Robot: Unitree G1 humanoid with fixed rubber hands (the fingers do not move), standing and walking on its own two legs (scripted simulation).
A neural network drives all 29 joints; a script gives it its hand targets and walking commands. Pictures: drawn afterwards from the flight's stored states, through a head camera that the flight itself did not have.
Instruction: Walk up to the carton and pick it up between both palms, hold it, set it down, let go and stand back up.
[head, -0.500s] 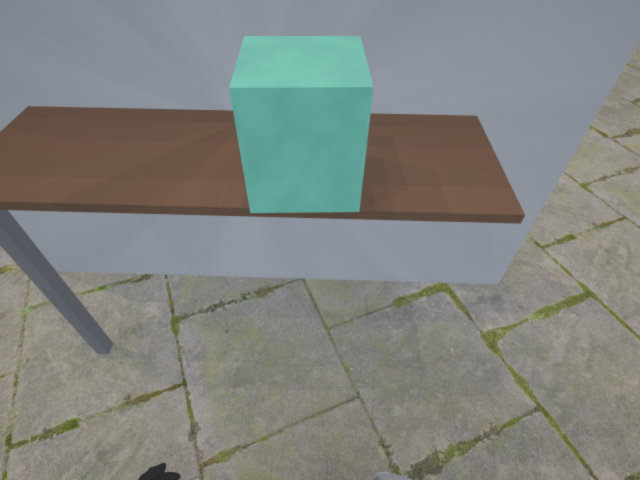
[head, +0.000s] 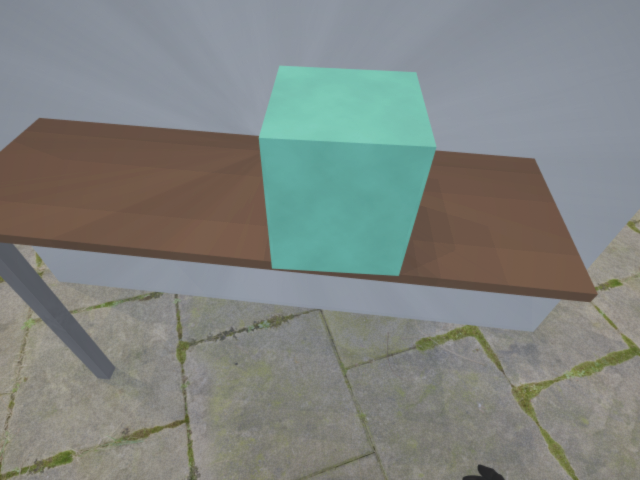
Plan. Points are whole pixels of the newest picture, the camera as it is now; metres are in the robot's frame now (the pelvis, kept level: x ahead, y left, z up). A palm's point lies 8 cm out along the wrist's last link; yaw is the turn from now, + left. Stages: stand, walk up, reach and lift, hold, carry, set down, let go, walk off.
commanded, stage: walk up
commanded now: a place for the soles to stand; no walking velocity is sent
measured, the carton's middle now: (341, 174) +0.55 -0.01 +0.09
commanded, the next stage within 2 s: none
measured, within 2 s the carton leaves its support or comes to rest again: neither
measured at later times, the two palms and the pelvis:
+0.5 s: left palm out of the picture +0.09 +0.24 -0.11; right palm out of the picture +0.08 -0.26 -0.11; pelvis +0.03 +0.00 +0.02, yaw -2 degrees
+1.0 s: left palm out of the picture +0.05 +0.23 -0.11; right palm out of the picture +0.03 -0.29 -0.12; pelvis +0.05 -0.02 +0.01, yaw -5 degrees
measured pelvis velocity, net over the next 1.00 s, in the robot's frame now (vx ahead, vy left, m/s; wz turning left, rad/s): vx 0.05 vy -0.02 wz -0.09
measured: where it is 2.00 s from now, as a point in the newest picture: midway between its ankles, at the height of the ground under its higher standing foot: outside the picture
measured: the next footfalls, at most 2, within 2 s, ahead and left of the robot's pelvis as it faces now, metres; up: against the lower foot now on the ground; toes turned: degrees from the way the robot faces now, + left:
right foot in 1.32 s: +0.13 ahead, -0.16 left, +0.00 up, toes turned -6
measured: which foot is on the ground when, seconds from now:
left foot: down 0.00-1.00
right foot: down 0.00-1.00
